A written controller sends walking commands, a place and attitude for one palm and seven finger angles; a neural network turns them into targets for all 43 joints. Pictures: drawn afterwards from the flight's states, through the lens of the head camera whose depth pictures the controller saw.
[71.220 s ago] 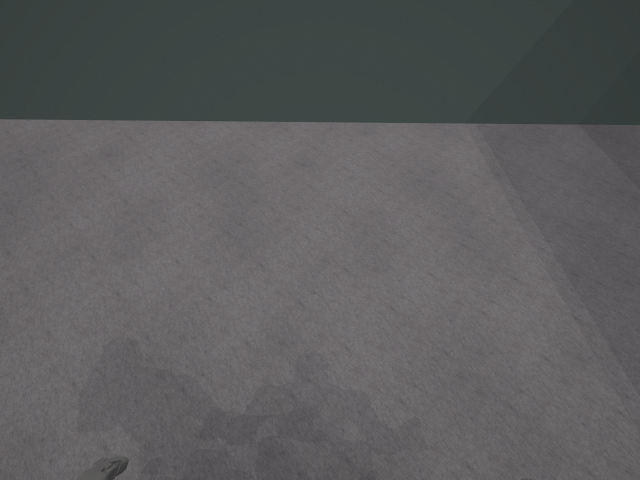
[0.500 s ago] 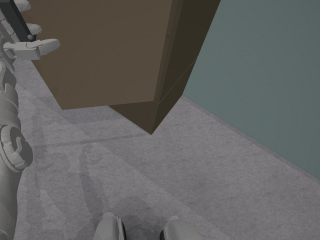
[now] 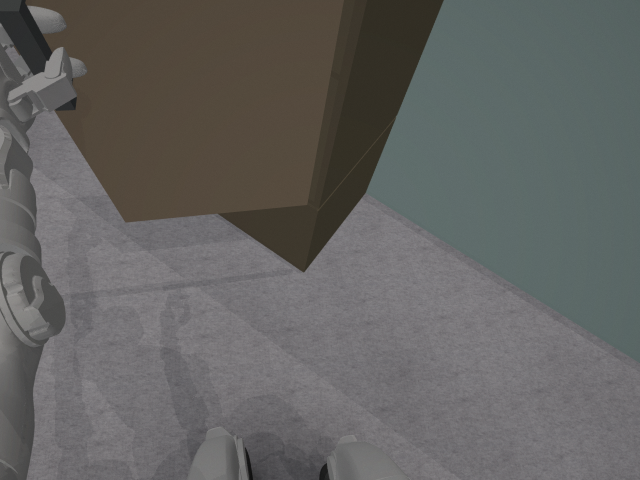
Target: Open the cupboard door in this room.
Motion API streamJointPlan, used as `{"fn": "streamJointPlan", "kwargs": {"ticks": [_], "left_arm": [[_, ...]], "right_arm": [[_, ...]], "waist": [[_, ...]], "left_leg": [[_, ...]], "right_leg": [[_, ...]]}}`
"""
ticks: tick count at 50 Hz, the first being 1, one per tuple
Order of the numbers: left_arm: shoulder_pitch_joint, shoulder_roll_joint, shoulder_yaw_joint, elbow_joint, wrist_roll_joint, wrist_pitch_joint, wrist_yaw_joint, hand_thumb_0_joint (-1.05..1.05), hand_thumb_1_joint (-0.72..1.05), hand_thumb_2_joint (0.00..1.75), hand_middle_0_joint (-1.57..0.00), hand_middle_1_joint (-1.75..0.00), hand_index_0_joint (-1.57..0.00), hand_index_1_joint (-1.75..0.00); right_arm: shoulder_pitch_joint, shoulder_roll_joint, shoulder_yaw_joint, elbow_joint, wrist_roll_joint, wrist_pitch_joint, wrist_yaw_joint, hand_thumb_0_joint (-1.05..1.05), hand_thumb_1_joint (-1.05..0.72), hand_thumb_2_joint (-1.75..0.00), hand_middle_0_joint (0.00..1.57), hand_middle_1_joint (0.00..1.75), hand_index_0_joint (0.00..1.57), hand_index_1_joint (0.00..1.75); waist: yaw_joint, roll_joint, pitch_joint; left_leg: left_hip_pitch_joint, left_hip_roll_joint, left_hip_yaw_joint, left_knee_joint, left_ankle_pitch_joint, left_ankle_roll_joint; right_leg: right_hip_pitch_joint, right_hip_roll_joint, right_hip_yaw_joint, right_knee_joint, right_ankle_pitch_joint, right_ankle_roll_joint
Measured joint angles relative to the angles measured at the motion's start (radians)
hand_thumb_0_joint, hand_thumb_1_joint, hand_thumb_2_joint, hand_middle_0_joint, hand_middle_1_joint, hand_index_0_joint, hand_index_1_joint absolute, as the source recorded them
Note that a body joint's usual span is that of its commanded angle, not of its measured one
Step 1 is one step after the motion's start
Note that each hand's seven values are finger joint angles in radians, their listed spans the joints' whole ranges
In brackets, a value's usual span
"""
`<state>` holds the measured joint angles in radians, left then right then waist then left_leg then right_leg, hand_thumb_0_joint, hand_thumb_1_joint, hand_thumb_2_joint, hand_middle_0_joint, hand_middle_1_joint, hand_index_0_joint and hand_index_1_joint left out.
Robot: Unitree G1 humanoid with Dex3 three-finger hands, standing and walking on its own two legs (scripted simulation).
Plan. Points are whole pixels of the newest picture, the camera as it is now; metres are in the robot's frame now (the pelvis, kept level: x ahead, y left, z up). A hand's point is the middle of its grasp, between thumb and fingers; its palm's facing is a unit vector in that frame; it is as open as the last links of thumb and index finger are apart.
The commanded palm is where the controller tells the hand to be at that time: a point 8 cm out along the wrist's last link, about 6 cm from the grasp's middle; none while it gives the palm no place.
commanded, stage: pull the door open along its arc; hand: left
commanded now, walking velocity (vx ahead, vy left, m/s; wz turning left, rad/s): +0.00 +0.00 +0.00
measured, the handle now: (43, 48) +0.60 +0.24 +0.13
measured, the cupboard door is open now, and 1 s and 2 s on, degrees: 45 81 91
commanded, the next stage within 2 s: open thumb and fingers to let go in 1.16 s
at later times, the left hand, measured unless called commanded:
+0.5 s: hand (71, 133) +0.48 +0.20 +0.13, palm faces +0.02 -1.00 +0.01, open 5.9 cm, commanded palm +0.42 +0.25 +0.12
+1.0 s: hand (170, 222) +0.37 +0.11 +0.13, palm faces +0.46 -0.89 +0.02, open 6.1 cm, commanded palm +0.30 +0.14 +0.12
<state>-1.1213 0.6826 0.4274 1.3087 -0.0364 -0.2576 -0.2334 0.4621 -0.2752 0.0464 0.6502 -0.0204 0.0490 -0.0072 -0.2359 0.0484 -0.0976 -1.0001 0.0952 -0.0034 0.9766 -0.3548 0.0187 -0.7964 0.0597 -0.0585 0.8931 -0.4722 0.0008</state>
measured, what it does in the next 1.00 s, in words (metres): stands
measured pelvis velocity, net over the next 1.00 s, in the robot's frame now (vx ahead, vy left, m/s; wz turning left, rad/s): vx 0.01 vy -0.03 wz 0.05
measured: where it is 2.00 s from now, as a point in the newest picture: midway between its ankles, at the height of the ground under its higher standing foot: outside the picture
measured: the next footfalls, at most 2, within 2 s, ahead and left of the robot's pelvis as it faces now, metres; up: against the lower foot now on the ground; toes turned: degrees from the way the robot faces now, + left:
none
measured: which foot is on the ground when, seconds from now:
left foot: down 0.00-1.00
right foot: down 0.00-1.00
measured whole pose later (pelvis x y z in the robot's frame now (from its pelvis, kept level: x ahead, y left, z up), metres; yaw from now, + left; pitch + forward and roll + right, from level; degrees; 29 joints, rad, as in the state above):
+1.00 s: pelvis +0.01 -0.03 +0.03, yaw +3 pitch +6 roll -1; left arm -0.24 -0.02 0.06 0.35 -0.02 -0.11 0.48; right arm 0.26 -0.21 0.01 0.59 -0.04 0.06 0.03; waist -0.04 0.04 -0.14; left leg -0.58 0.06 0.01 0.79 -0.31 -0.02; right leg -0.42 0.03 -0.05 0.79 -0.48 -0.04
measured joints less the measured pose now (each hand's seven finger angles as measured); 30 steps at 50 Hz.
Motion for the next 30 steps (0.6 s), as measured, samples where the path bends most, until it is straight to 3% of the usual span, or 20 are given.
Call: {"fn": "streamJointPlan", "kwargs": {"ticks": [6,12,18,25,27,30], "left_arm": [[0.005,0.004,0.004,-0.006,-0.002,0.001,-0.006,0.00,0.74,0.83,-0.35,-1.35,-0.38,-1.35],[0.095,-0.030,0.017,-0.080,-0.027,-0.002,-0.015,0.00,0.74,0.80,-0.35,-1.35,-0.36,-1.35],[0.242,-0.106,0.007,-0.202,-0.077,-0.003,-0.026,-0.01,0.74,0.77,-0.35,-1.35,-0.36,-1.35],[0.484,-0.237,-0.047,-0.441,-0.145,0.015,-0.018,-0.01,0.72,0.74,-0.35,-1.35,-0.34,-1.34],[0.543,-0.299,-0.066,-0.522,-0.163,0.034,0.031,-0.01,0.71,0.74,-0.35,-1.35,-0.34,-1.32],[0.610,-0.412,-0.092,-0.638,-0.172,0.060,0.173,0.00,0.69,0.74,-0.34,-1.34,-0.34,-1.30]], "right_arm": [[-0.004,0.001,0.001,-0.004,0.002,0.001,0.000,0.00,-0.90,-0.90,0.20,0.30,0.20,0.30],[0.007,0.001,-0.009,-0.012,0.006,0.014,0.005,0.00,-0.90,-0.90,0.20,0.30,0.20,0.30],[0.011,0.004,-0.020,-0.024,0.020,0.034,0.013,0.00,-0.90,-0.90,0.20,0.30,0.20,0.30],[-0.024,0.006,-0.036,-0.060,0.043,0.044,0.022,0.00,-0.90,-0.90,0.20,0.30,0.20,0.30],[-0.042,0.010,-0.042,-0.070,0.045,0.035,0.022,0.00,-0.90,-0.90,0.20,0.30,0.20,0.30],[-0.081,0.017,-0.045,-0.078,0.043,0.016,0.029,0.00,-0.90,-0.90,0.20,0.30,0.20,0.30]], "waist": [[0.001,-0.002,0.000],[0.018,0.001,-0.014],[0.049,0.000,-0.034],[0.094,0.000,-0.057],[0.115,-0.001,-0.061],[0.141,-0.001,-0.060]], "left_leg": [[0.001,0.002,0.001,0.000,-0.001,-0.002],[0.032,0.005,0.017,-0.016,-0.005,-0.002],[0.098,0.004,0.035,-0.043,-0.013,-0.002],[0.202,-0.004,0.054,-0.082,-0.019,-0.001],[0.229,-0.007,0.058,-0.094,-0.018,-0.001],[0.263,-0.015,0.058,-0.110,-0.011,-0.002]], "right_leg": [[-0.002,0.002,0.002,0.002,-0.001,-0.002],[0.021,0.002,0.018,-0.011,-0.001,-0.002],[0.080,-0.001,0.035,-0.035,-0.004,0.000],[0.177,-0.010,0.051,-0.071,-0.006,0.002],[0.202,-0.013,0.055,-0.080,-0.005,0.003],[0.234,-0.021,0.053,-0.090,-0.004,0.004]]}}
